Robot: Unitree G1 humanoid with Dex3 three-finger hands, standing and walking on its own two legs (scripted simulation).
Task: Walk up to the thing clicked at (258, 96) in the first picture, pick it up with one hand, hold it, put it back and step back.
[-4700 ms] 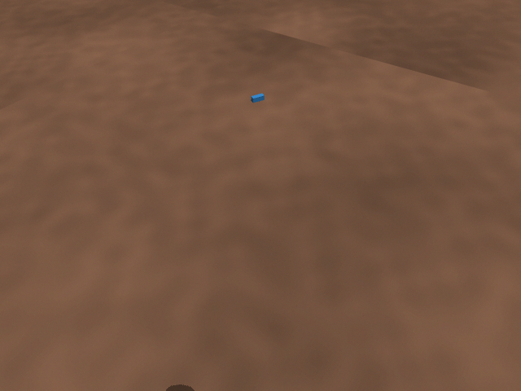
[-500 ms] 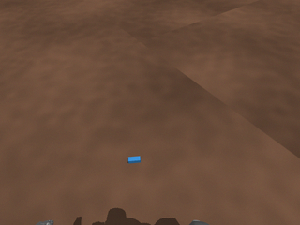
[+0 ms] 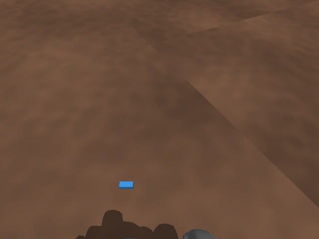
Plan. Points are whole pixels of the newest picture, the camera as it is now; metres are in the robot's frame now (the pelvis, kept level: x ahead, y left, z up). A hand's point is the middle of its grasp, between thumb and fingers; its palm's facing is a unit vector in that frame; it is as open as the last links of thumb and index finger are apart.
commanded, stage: walk up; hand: left
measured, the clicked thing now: (126, 185) +0.53 +0.23 -0.74
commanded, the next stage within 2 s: stand in 1.88 s
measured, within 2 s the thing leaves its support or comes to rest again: neither
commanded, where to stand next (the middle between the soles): +0.16 -0.02 m, yaw +2 degrees
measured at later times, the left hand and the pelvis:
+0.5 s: hand out of the picture +0.11 +0.23 -0.13, palm faces +0.02 -0.87 -0.49, open 7.4 cm; pelvis +0.08 -0.07 -0.01, yaw +2 degrees
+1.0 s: hand (86, 219) +0.19 +0.24 -0.15, palm faces +0.02 -0.93 -0.38, open 7.4 cm; pelvis +0.11 -0.03 +0.00, yaw +3 degrees
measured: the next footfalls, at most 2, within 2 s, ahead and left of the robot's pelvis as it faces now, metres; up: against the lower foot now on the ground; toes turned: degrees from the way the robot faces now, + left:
right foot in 0.20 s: +0.18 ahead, -0.17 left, +0.00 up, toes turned +1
left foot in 0.58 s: +0.16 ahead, +0.08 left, +0.00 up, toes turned +5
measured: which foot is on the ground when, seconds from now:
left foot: down 0.00-0.20, up 0.22-0.56, down 0.58-1.00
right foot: up 0.00-0.18, down 0.20-1.00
